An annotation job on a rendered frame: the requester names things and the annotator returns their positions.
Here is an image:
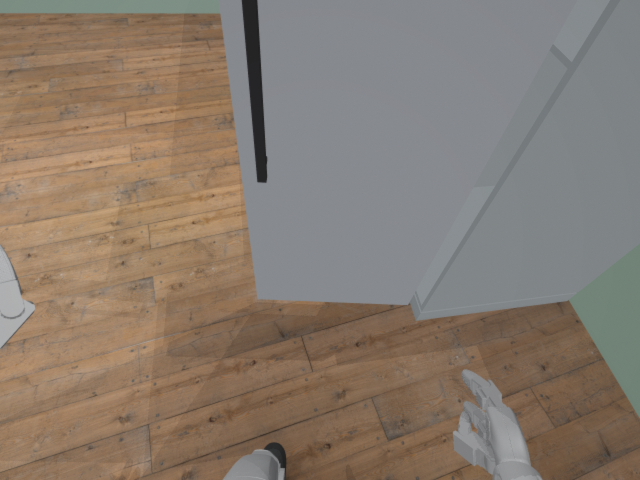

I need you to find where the robot left shin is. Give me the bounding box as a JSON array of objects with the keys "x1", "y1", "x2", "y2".
[{"x1": 252, "y1": 449, "x2": 279, "y2": 463}]

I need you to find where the fridge door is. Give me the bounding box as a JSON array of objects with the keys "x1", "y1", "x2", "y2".
[{"x1": 219, "y1": 0, "x2": 577, "y2": 305}]

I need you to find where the handle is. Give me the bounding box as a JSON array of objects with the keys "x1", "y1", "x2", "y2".
[{"x1": 242, "y1": 0, "x2": 267, "y2": 183}]

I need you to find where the left robot hand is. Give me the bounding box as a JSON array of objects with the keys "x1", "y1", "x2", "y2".
[{"x1": 0, "y1": 244, "x2": 35, "y2": 349}]

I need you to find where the right robot hand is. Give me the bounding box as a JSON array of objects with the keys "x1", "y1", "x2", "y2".
[{"x1": 453, "y1": 369, "x2": 531, "y2": 475}]

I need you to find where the robot left foot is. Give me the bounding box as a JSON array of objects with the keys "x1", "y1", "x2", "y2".
[{"x1": 264, "y1": 442, "x2": 286, "y2": 475}]

